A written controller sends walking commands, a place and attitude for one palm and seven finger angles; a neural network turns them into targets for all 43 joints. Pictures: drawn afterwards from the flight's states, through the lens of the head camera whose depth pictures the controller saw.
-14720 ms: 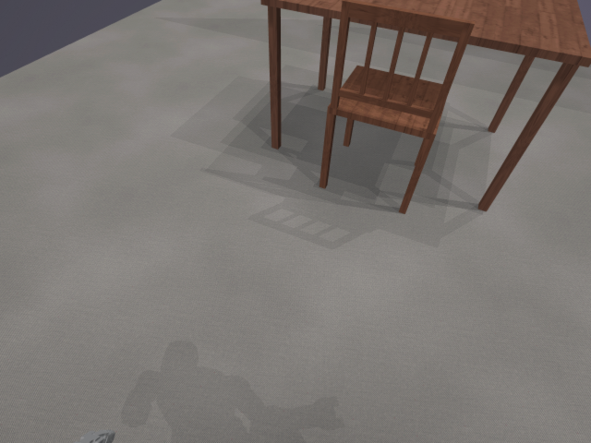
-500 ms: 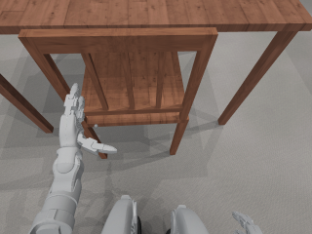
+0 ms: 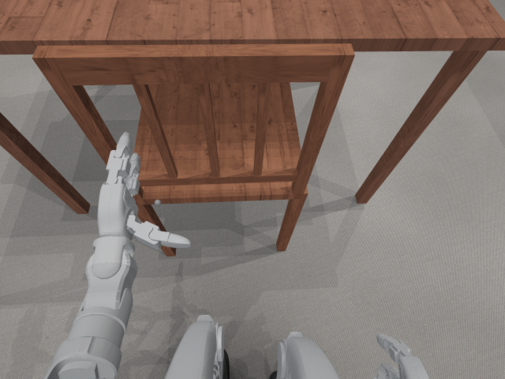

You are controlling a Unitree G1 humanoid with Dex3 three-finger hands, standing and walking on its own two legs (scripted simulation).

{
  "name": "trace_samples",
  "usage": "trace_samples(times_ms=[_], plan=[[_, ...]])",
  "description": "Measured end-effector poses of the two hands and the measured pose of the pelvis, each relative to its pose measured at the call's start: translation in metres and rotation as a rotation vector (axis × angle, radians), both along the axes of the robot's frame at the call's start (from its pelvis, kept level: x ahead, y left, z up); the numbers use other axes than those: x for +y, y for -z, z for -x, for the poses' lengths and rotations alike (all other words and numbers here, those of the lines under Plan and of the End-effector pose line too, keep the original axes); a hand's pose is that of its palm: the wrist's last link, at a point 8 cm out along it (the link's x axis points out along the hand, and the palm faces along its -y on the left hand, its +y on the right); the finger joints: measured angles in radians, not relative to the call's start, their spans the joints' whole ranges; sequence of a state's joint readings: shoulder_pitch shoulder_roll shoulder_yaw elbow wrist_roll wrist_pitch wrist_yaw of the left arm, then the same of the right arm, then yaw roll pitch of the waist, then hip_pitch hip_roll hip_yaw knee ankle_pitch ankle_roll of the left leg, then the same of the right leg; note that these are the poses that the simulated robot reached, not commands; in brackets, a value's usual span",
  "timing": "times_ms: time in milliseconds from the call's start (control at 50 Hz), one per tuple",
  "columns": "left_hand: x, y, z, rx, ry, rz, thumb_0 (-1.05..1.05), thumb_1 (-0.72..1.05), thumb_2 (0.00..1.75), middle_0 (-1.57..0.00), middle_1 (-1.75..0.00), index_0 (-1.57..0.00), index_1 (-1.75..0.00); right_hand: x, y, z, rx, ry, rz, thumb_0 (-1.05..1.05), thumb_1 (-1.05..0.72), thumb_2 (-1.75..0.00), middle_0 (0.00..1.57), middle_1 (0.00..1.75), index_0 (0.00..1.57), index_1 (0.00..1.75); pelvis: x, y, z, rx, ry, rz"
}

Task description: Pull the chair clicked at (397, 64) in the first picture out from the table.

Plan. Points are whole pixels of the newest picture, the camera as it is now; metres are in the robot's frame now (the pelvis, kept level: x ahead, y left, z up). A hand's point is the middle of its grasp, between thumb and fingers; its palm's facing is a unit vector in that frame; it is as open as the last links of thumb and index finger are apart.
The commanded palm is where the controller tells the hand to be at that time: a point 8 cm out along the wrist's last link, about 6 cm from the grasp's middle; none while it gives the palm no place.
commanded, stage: push the fingers through the gap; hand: left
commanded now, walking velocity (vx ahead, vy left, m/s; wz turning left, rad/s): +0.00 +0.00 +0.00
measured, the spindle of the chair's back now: (210, 135) +0.52 +0.09 +0.01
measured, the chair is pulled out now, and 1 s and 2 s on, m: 0.00 0.00 0.00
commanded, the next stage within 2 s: hook a spindle and tug to test in 1.58 s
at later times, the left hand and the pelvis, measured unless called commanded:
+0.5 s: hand (157, 180) +0.42 +0.17 +0.02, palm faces +0.09 -0.99 -0.03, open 17.0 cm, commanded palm +0.40 +0.21 +0.02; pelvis +0.00 +0.01 +0.00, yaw +0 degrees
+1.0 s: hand (163, 151) +0.48 +0.17 +0.02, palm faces +0.11 -0.99 -0.04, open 17.0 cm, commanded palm +0.45 +0.21 +0.02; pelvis +0.00 +0.01 -0.01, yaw -1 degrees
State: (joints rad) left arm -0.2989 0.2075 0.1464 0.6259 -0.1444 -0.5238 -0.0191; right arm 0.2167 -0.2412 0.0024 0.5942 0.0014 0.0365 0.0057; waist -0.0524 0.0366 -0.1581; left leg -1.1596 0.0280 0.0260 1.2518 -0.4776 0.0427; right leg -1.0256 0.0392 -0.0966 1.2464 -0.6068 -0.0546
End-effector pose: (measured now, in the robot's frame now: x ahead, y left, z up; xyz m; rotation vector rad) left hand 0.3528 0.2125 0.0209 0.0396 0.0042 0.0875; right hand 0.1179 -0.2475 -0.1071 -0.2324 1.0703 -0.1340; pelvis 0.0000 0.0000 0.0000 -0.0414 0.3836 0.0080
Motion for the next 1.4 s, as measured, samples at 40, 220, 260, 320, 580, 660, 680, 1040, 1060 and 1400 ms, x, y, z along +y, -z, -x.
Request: trace_samples(times_ms=[40, 220, 260, 320, 580, 660, 680, 1040, 1060, 1400], plan=[[0.0, 0.001, 0.001, 0.004, 0.003, 0.002, -0.01, -0.5, 0.3, -0.06, -0.08, -0.06, -0.08, 0.0, 0.001, 0.001, 0.006, -0.001, 0.0, 0.01, -0.91, -0.9, 0.2, 0.3, 0.21, 0.3, 0.0, 0.0, 0.0, 0.0, -0.001, 0.0], [0.004, 0.001, -0.016, -0.023, 0.001, 0.003, -0.01, -0.51, 0.3, -0.06, -0.08, -0.06, -0.08, -0.003, 0.005, 0.01, 0.026, 0.007, 0.025, 0.01, -0.91, -0.9, 0.2, 0.3, 0.21, 0.3, 0.001, 0.005, 0.002, 0.012, -0.005, 0.008], [0.004, 0.0, -0.022, -0.022, 0.006, 0.002, -0.01, -0.51, 0.3, -0.06, -0.08, -0.06, -0.08, -0.003, 0.006, 0.013, 0.033, 0.012, 0.026, 0.01, -0.91, -0.9, 0.2, 0.3, 0.21, 0.3, 0.002, 0.005, 0.002, 0.014, -0.004, 0.009], [0.003, 0.0, -0.029, -0.009, 0.008, 0.007, -0.01, -0.51, 0.3, -0.06, -0.08, -0.06, -0.08, -0.003, 0.006, 0.018, 0.046, 0.022, 0.024, 0.01, -0.91, -0.9, 0.2, 0.3, 0.21, 0.3, 0.003, 0.005, 0.003, 0.017, -0.002, 0.01], [0.007, 0.0, -0.05, -0.012, -0.007, 0.004, -0.01, -0.51, 0.3, -0.06, -0.08, -0.06, -0.08, -0.001, 0.007, 0.042, 0.115, 0.048, 0.028, 0.01, -0.91, -0.9, 0.2, 0.3, 0.21, 0.3, 0.008, 0.005, 0.002, 0.032, 0.001, 0.016], [0.004, -0.001, -0.059, -0.017, -0.001, 0.004, -0.01, -0.51, 0.3, -0.06, -0.08, -0.06, -0.08, -0.001, 0.009, 0.05, 0.141, 0.057, 0.03, 0.01, -0.91, -0.9, 0.2, 0.3, 0.21, 0.3, 0.009, 0.007, 0.003, 0.039, 0.002, 0.018], [0.003, -0.001, -0.062, -0.015, 0.0, 0.004, -0.01, -0.51, 0.3, -0.06, -0.08, -0.06, -0.08, -0.001, 0.01, 0.052, 0.147, 0.059, 0.029, 0.01, -0.91, -0.9, 0.2, 0.3, 0.21, 0.3, 0.009, 0.007, 0.003, 0.041, 0.003, 0.018], [0.009, 0.001, -0.103, 0.003, -0.028, 0.001, -0.01, -0.5, 0.3, -0.06, -0.08, -0.06, -0.08, -0.003, 0.014, 0.086, 0.257, 0.105, 0.029, 0.01, -0.91, -0.9, 0.2, 0.3, 0.21, 0.3, 0.008, 0.012, 0.001, 0.075, 0.015, 0.02], [0.01, 0.001, -0.104, 0.003, -0.03, 0.003, -0.01, -0.5, 0.3, -0.06, -0.08, -0.06, -0.08, -0.003, 0.014, 0.087, 0.263, 0.108, 0.031, 0.01, -0.91, -0.9, 0.2, 0.3, 0.21, 0.3, 0.008, 0.012, 0.001, 0.077, 0.015, 0.021], [0.017, 0.003, -0.118, 0.008, -0.018, 0.019, -0.01, -0.5, 0.3, -0.06, -0.08, -0.06, -0.08, -0.001, 0.007, 0.097, 0.31, 0.131, 0.035, 0.01, -0.91, -0.9, 0.2, 0.3, 0.21, 0.3, 0.011, 0.011, -0.004, 0.092, 0.023, 0.03]])
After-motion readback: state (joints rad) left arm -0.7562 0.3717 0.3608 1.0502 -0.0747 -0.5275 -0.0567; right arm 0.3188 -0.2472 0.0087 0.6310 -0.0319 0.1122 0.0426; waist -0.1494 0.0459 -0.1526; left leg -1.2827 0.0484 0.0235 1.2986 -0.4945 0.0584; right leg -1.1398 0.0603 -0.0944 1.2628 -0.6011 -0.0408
